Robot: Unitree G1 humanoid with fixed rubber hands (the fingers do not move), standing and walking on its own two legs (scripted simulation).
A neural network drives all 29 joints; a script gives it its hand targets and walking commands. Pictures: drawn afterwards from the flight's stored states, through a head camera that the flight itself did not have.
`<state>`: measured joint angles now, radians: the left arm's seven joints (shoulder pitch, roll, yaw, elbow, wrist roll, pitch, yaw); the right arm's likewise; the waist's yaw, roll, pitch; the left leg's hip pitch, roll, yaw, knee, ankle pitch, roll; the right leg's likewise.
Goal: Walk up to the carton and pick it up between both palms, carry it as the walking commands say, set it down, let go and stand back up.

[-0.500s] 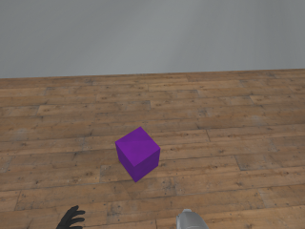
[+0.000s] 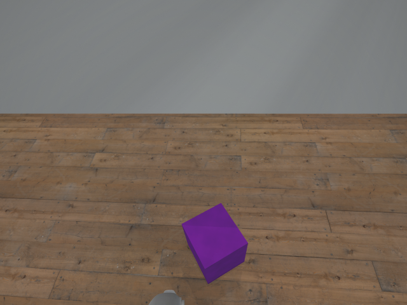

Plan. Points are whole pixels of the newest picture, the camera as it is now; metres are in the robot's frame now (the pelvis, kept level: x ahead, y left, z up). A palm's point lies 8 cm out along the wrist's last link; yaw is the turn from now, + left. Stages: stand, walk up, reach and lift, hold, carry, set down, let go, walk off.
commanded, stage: walk up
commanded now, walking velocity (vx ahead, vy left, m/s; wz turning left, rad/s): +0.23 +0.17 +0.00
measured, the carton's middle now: (214, 243) +0.47 +0.04 -0.66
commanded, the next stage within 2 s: none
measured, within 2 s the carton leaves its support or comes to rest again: neither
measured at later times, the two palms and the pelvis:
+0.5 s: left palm (99, 296) +0.16 +0.28 -0.15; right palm out of the picture +0.09 -0.19 -0.16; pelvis +0.10 +0.04 -0.01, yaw +0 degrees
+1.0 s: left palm out of the picture +0.06 +0.29 -0.16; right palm out of the picture +0.10 -0.15 -0.15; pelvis +0.09 +0.07 -0.01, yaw +0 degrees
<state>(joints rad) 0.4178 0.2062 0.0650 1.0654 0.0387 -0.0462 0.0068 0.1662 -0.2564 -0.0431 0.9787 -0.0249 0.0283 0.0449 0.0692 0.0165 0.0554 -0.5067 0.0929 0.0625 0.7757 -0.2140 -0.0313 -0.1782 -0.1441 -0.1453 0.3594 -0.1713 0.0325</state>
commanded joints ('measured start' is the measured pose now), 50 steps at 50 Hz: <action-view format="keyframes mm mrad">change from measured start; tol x32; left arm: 1 -28 174 35 -26 7 1 -2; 50 -85 8 -37 55 -21 37 26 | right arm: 1 1 -5 1 -30 2 -8 15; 50 149 25 12 125 23 -26 -85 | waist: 1 -42 -260 18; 6 -149 284 -130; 27 -44 -278 -26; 50 -63 2 27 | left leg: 1 185 -25 45 -161 44 -17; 8 464 315 -331 -579 -151 176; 11 269 194 -179 -554 181 144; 13 315 158 -86 -422 1005 166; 24 273 -13 16 -307 -65 14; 27 104 -68 -55 190 -378 -20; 38 375 124 -207 -539 31 65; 50 284 39 -94 -528 -24 49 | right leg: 1 -163 -189 146 -204 -184 -102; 9 -408 22 116 654 -307 3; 19 -88 93 86 220 -75 0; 25 56 -219 379 -60 404 -148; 27 72 -269 303 56 1083 -268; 30 0 -47 178 -67 154 -158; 50 -9 38 122 -50 22 -5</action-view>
